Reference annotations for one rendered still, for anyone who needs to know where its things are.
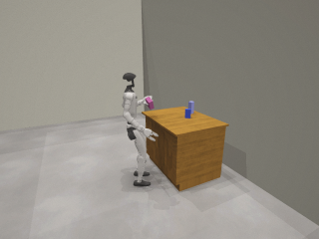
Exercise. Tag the table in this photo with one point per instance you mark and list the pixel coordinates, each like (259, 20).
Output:
(188, 152)

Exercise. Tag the left robot thigh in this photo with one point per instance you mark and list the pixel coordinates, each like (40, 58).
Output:
(144, 138)

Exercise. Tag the robot right hand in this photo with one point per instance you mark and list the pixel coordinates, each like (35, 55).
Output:
(147, 132)

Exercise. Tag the humanoid robot head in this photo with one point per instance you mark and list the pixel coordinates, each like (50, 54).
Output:
(129, 77)

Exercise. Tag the right robot upper arm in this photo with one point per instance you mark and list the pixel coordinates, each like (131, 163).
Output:
(128, 102)

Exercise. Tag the robot right forearm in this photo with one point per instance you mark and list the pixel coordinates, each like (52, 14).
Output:
(133, 122)

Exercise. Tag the robot left hand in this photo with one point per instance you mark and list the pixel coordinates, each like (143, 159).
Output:
(144, 100)

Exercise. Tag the sponge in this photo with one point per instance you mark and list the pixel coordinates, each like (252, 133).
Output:
(150, 102)

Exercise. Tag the robot left forearm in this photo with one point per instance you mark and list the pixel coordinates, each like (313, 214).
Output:
(140, 102)

